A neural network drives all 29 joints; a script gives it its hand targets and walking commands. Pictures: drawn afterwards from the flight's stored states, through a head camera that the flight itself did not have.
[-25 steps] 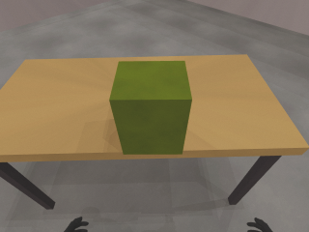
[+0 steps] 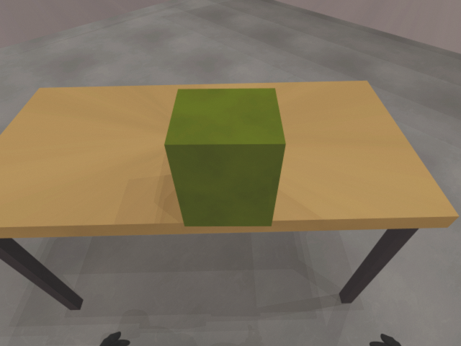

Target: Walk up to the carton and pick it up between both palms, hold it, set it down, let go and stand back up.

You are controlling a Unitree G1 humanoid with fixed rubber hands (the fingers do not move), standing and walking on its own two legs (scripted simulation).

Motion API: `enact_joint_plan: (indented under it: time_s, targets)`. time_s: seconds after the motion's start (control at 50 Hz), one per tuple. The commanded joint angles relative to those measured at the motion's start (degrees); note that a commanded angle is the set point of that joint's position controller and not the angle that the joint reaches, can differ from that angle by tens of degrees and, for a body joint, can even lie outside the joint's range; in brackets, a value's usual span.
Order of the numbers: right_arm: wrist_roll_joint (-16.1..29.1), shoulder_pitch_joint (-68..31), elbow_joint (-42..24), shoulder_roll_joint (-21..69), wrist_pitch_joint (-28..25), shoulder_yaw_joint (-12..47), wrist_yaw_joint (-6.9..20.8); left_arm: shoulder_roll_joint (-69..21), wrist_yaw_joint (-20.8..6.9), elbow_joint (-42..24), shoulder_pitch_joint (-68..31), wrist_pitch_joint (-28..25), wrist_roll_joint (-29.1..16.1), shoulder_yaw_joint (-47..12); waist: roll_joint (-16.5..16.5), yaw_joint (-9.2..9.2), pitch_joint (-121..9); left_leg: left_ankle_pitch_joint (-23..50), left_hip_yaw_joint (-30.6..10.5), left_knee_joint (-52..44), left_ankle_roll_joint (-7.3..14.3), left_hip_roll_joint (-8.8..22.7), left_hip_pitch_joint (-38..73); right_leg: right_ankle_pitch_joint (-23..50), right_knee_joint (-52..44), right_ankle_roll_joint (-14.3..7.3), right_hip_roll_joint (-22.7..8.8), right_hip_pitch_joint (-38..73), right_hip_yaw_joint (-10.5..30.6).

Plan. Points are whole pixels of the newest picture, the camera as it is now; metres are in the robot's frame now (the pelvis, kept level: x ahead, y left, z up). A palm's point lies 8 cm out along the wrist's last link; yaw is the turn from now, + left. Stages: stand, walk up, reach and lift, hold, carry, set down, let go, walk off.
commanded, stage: walk up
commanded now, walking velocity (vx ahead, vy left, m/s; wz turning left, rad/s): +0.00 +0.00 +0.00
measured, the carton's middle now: (227, 161) +0.47 +0.03 +0.05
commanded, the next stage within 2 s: none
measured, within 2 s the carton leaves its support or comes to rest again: neither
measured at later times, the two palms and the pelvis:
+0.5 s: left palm out of the picture -0.04 +0.40 -0.15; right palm out of the picture -0.02 -0.22 -0.10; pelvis -0.12 +0.10 -0.02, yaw +4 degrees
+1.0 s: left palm out of the picture -0.19 +0.48 -0.11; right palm out of the picture -0.14 -0.14 -0.08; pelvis -0.25 +0.17 +0.00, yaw -1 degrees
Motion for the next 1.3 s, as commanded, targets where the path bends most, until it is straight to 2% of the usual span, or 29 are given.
enact_joint_plan:
  time_s: [0.0,0.06,0.08,0.1,0.14,0.32,0.36,0.38,0.42,0.46,0.5,0.62,0.7,0.72,0.76,0.8,0.82,0.84,0.86,0.88,0.94,1.0,1.02,1.06,1.08,1.1,1.18,1.22,1.28]
  targets:
    - [0.64,-4.4,-1.25,-11.44,-1.71,-0.95,-0.33,14.6,1.33,-2.9,-7.15,-2.08,-2.0,4.4,-1.04,-0.69,-3.71,17.06,-6.62,-11.78,4.85,5.08,4.11,15.48,-11.16,-4.39,-6.44,2.33,6.87]
    - [0.02,-4.7,-5.43,-17.41,1.49,-4.25,-0.48,20.15,2.92,-0.64,3.73,-1.41,-2.93,5.88,5.78,2.35,0.13,38.05,-3.6,1.51,3.74,3.13,-3.38,39.86,-5.38,-8.17,-10.32,5.38,10.11]
    - [0.15,-4.92,-7.51,-16.58,1.92,-4.23,-0.8,22.83,3.31,-1.72,6.43,-1.25,-2.46,6.1,-3.57,2.31,-0.47,28.1,-1.52,11.18,3.35,-0.39,-6.33,46.35,-9.24,-12.96,-16.65,5.74,15.25]
    - [-0.28,-6.49,-8.06,-13.47,2.94,-3.64,-0.88,23.02,3.75,-1.63,6.2,-1.51,-2.31,6.62,-12.52,4.13,0.29,-7.72,-2.48,20.9,3.08,-3.97,-10.03,55.57,-14.72,-17.3,-23.26,4.46,20.61]
    - [-0.79,-5.81,-10.66,-15.0,4.5,-4.11,-0.2,25.08,4.4,-3.69,4.38,-1.6,-1.07,7.73,-9.65,3.15,3.22,-14.93,-9.98,30.73,1.99,-2.38,-12.82,48.59,-17.11,-21.95,-26.84,-1.14,24.84]
    - [-2.15,2.92,-12.22,-16.83,5.51,-7.85,1.55,23.4,6.75,-6.84,1.72,-1.18,-1.15,8.35,-9.75,-1.94,-6.27,-8.24,-10.93,4.64,4.17,5.52,-6.19,41.9,-3.51,-14.06,-22.79,7.14,18.7]
    - [-3.0,9.67,-9.69,-18.93,3.84,-8.65,1.66,22.0,5.99,-7.25,-1.27,-0.29,-1.66,6.83,1.79,-5.74,-9.9,17.48,-11.28,-8.68,5.73,6.07,12.19,28.19,10.29,-6.1,-11.35,-7.33,5.99]
    - [-3.39,7.26,-9.98,-22.43,3.64,-9.31,1.48,14.77,5.67,-6.63,0.0,0.38,-2.1,5.53,17.03,-4.27,-5.27,38.65,-24.41,-14.77,7.96,15.65,13.74,-13.28,22.51,-1.22,2.6,-19.97,-2.88]
    - [-1.14,1.96,-10.77,-24.78,4.53,-9.67,1.32,18.96,6.31,-5.94,-2.75,1.95,-2.43,6.26,7.9,-5.92,-3.04,18.02,-30.14,-23.74,10.29,17.39,0.61,-18.48,34.42,-1.56,5.79,-14.0,8.99]
    - [-1.59,-2.04,-11.07,-22.65,4.91,-7.87,0.63,20.25,6.02,-2.98,0.1,2.83,-2.84,6.09,5.58,-3.04,3.92,0.72,-22.45,-25.52,0.39,11.94,-2.52,-8.38,35.13,-3.51,5.08,-18.39,9.94]
    - [-1.13,-3.21,-12.04,-18.14,4.7,-7.56,0.09,20.05,5.78,-1.4,3.96,3.11,-2.74,5.57,8.84,-2.92,3.92,5.87,-20.27,-24.64,-1.99,9.28,2.6,-6.13,33.86,-1.91,5.61,-17.5,9.71]
    - [0.63,3.18,-9.12,-17.59,2.27,-6.52,-1.08,21.64,3.81,-0.19,5.94,2.53,-1.5,6.97,-1.0,-2.9,-4.48,-5.53,-27.55,-25.47,2.65,15.77,14.92,-6.81,27.5,-0.85,2.55,-15.61,12.39]
    - [0.11,-1.51,-8.55,-17.52,1.63,-6.64,-1.22,20.37,2.34,2.29,11.28,3.28,-1.36,6.8,5.74,-0.07,-4.41,-16.96,-17.33,-30.92,-4.81,10.86,7.61,-3.68,21.3,-2.32,2.52,-9.4,8.98]
    - [0.67,-4.12,-10.38,-19.43,1.91,-7.21,-0.78,21.82,2.17,2.92,14.82,3.27,-0.46,7.54,8.3,1.34,-2.86,-15.63,-16.19,-37.81,-16.15,8.26,4.47,-4.57,15.8,-2.3,5.21,-1.38,4.4]
    - [-0.66,-11.07,-11.49,-20.32,2.99,-7.3,-0.59,23.18,1.54,6.32,25.84,3.97,-1.06,8.76,13.59,6.32,-6.06,-7.84,-4.91,-41.11,-18.76,3.39,0.73,-10.61,2.9,-1.48,5.75,13.51,-3.4]
    - [-1.22,-15.89,-12.5,-18.25,4.33,-8.07,-0.41,22.38,1.66,7.92,34.11,3.85,-1.08,9.21,10.94,11.66,-6.59,1.04,-0.71,-24.18,-18.09,0.77,6.8,-8.71,-21.47,-6.46,0.75,15.99,-6.59]
    - [-0.28,-6.34,-9.1,-14.45,4.96,-7.05,-0.66,20.27,1.97,7.06,25.58,3.82,-0.78,9.07,-4.3,9.32,-6.41,-4.33,4.71,-5.52,-15.85,-5.45,4.77,2.38,-30.03,-10.96,-1.9,15.38,-2.32]
    - [-0.12,1.89,-6.71,-9.86,5.12,-5.93,-0.53,21.92,1.65,1.26,6.83,3.94,0.17,7.87,-27.97,1.2,-1.88,-8.3,1.96,28.08,-9.13,-10.53,-3.03,-14.96,-29.66,-16.83,-15.01,-4.27,30.33]
    - [0.01,5.13,-6.07,-16.21,5.28,-6.91,-1.68,24.28,2.3,-5.28,-8.75,2.8,1.66,8.76,-25.09,-2.15,3.49,-9.86,-9.72,48.17,-5.0,-8.07,0.66,-32.06,-42.49,-22.35,-25.83,-25.43,41.49]
    - [1.09,5.15,-6.15,-19.56,5.04,-7.61,-1.66,25.41,3.88,-8.67,-17.52,1.99,0.64,8.33,-17.9,-5.63,9.57,-8.23,-18.98,53.52,-2.16,-5.24,6.77,-24.79,-41.54,-19.96,-27.29,-40.78,38.59]
    - [1.81,18.78,-0.66,-20.88,3.14,-7.57,-0.98,20.71,3.68,-9.26,-24.56,1.38,1.19,6.9,-12.85,-12.96,5.15,-8.46,-15.91,39.58,0.76,-0.44,14.45,-11.07,-22.04,-9.18,-12.34,-33.96,16.08]
    - [1.33,14.77,0.37,-19.08,0.88,-6.77,-1.76,19.6,1.23,-5.47,-6.07,3.23,3.75,7.79,-13.47,-3.54,2.19,-22.64,-9.58,-9.82,3.55,5.96,9.11,-8.41,-8.28,-8.77,-9.05,-9.34,16.62]
    - [0.38,19.11,0.89,-19.0,0.1,-7.22,-2.46,20.49,0.58,-5.88,-2.24,4.66,2.92,8.01,-2.41,-4.7,2.29,-11.84,-7.25,-22.34,2.43,4.16,16.51,-9.49,4.34,-7.66,-3.26,-11.74,10.89]
    - [-2.02,16.98,1.08,-27.14,-1.39,-8.39,-4.43,14.69,-0.2,-7.57,2.72,5.76,2.89,7.62,9.75,-0.91,11.41,-8.91,-30.37,-22.07,-0.2,15.25,10.84,-13.93,31.06,-1.49,6.26,-30.72,13.8]
    - [0.78,13.38,-0.55,-32.32,-1.82,-8.54,-5.04,19.17,-1.03,-11.68,0.83,5.93,3.04,8.14,6.07,-0.39,14.34,-20.34,-45.63,-33.54,7.18,28.09,-0.47,-9.0,27.35,-0.63,1.92,-34.87,16.65]
    - [0.7,6.46,-1.13,-32.51,-2.58,-8.39,-4.87,23.84,-1.69,-10.08,-6.06,5.87,2.55,9.7,3.71,-1.05,22.96,-41.69,-49.96,-41.33,10.86,29.79,-13.86,-3.96,28.69,-0.13,0.31,-30.49,20.16]
    - [0.77,8.29,-1.16,-24.32,-5.19,-6.51,-5.58,22.38,-3.98,-5.72,0.45,5.3,2.57,10.48,-0.48,1.18,16.16,-5.59,-21.49,-24.2,1.51,14.06,-0.37,5.39,25.22,0.18,0.65,-22.03,14.09]
    - [-0.1,11.63,0.2,-25.37,-5.29,-6.62,-5.47,19.61,-4.07,-6.54,-1.82,5.78,1.94,10.32,10.44,-0.02,13.85,6.13,-19.87,-22.6,0.26,14.08,3.33,5.41,24.12,-0.13,0.83,-22.33,12.26]
    - [0.32,16.94,-0.07,-24.64,-4.78,-6.56,-6.43,19.29,-3.76,-8.91,-5.99,5.65,2.15,9.52,6.54,-2.34,8.41,25.85,-18.75,-15.65,3.37,14.91,13.4,2.42,21.3,-0.47,0.31,-24.52,10.12]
